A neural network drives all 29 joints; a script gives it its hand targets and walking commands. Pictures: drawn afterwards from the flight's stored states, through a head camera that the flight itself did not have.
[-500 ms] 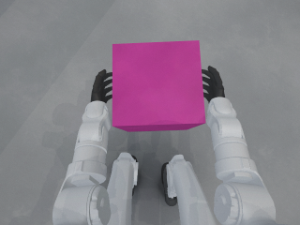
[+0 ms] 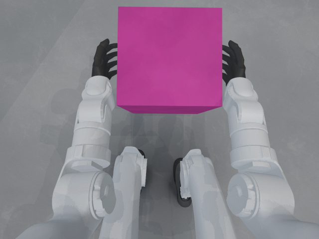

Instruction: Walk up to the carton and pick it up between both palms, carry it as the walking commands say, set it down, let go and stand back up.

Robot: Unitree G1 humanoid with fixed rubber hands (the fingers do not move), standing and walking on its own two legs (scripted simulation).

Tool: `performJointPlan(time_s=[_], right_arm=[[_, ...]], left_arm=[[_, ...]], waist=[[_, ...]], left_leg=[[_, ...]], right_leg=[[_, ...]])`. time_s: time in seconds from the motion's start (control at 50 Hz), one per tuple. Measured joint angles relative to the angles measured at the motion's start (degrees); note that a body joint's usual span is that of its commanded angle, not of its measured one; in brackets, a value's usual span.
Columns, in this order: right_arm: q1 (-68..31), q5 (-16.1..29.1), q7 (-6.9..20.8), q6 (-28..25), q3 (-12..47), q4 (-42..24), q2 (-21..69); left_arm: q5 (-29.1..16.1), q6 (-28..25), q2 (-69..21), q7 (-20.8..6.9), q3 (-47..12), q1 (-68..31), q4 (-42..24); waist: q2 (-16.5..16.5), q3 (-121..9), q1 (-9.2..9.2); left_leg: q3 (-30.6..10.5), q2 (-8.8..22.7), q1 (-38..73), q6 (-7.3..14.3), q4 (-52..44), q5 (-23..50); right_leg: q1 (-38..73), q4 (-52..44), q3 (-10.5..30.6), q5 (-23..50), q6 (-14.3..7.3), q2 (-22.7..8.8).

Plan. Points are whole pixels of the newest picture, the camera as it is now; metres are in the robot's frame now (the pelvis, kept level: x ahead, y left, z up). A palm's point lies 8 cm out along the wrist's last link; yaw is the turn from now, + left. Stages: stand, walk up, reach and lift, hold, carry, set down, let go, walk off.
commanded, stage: set down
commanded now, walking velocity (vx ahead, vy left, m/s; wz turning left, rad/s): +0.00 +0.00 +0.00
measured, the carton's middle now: (167, 73) +0.50 +0.00 -0.18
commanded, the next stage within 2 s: none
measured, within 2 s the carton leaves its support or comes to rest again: rests again in 1.86 s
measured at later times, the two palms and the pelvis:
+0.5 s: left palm (111, 80) +0.49 +0.16 -0.23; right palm (214, 80) +0.50 -0.14 -0.22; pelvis -0.04 +0.00 -0.06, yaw +0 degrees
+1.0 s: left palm (112, 75) +0.53 +0.17 -0.29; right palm (204, 79) +0.52 -0.13 -0.30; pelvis -0.02 +0.00 -0.10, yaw +0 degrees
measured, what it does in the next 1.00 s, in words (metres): lowers itself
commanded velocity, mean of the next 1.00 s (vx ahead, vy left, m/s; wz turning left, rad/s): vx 0.00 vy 0.00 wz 0.00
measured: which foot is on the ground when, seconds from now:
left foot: down 0.00-1.00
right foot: down 0.00-1.00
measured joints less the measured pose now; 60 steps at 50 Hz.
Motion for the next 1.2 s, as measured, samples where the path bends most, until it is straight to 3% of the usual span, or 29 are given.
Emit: performJointPlan(time_s=[0.26, 0.42, 0.58, 0.74, 0.86, 1.02, 1.2], right_arm=[[-11.9, 1.5, -1.1, 1.5, 1.9, 0.0, -4.4], [-21.0, 4.5, -3.0, 3.4, 4.0, -2.8, -8.0], [-21.2, 6.0, -4.2, 6.3, 5.6, -2.9, -8.7], [-26.2, 6.0, -3.1, 1.8, 1.8, 5.4, -9.0], [-26.6, 6.0, -2.8, 0.5, 1.7, 5.9, -9.4], [-26.7, 6.7, -5.3, 1.6, 8.5, 5.9, -11.3], [-29.5, 6.8, -5.0, 0.7, 8.8, 8.5, -12.4]], left_arm=[[-1.0, 0.5, 4.0, 0.5, 0.0, -11.2, 0.0], [-4.8, 1.1, 7.8, 0.7, 0.0, -21.3, -0.5], [-6.4, 4.0, 8.4, 1.1, -0.1, -21.7, -0.5], [-4.8, 1.3, 9.8, 1.2, -0.1, -25.2, 5.1], [-4.7, 0.6, 9.9, 1.2, -0.1, -26.4, 5.7], [-7.7, 2.4, 12.5, 0.9, -1.7, -28.5, 7.0], [-7.8, -0.6, 13.1, 1.0, -1.7, -29.9, 10.1]], waist=[[0.5, 16.1, 0.94], [0.6, 32.8, 1.25], [0.1, 31.7, 1.40], [0.4, 29.4, 1.81], [0.3, 31.8, 1.82], [1.2, 31.7, 2.21], [1.8, 31.4, 2.28]], left_leg=[[0.2, 0.0, -0.3, -0.4, 6.7, -0.5], [0.3, 0.0, 1.5, -0.5, 11.2, -0.4], [0.6, 0.0, -1.8, -0.5, 14.4, -0.9], [0.7, 0.0, -4.7, -0.5, 15.6, -0.9], [0.7, 0.0, -7.0, -0.5, 18.2, -2.1], [1.0, 0.0, -11.3, -0.6, 22.3, -3.6], [1.0, 0.0, -13.1, -0.6, 24.9, -4.2]], right_leg=[[-0.5, 7.1, -0.4, -0.7, 0.0, 0.2], [1.4, 11.6, -0.9, -0.7, 0.0, 0.3], [-1.8, 14.9, -1.0, -1.4, 0.0, 0.3], [-4.8, 16.2, -1.0, -1.4, 0.0, 0.3], [-7.0, 18.8, -1.3, -2.7, 0.0, 0.3], [-11.0, 22.8, -1.5, -4.4, 0.0, 0.3], [-12.7, 25.4, -1.9, -5.1, 0.0, 0.3]])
